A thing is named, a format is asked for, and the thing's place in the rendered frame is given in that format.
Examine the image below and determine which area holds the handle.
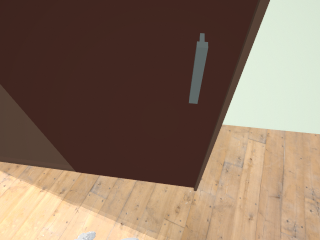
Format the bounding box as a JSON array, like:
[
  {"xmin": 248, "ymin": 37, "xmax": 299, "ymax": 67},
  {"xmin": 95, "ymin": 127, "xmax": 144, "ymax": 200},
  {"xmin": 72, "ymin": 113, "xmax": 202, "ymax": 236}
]
[{"xmin": 189, "ymin": 33, "xmax": 208, "ymax": 104}]

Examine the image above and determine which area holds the wardrobe door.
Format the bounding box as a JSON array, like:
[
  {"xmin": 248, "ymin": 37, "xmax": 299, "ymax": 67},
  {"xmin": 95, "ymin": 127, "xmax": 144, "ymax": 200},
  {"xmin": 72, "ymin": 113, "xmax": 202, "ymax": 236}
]
[
  {"xmin": 0, "ymin": 84, "xmax": 70, "ymax": 166},
  {"xmin": 0, "ymin": 0, "xmax": 258, "ymax": 188}
]

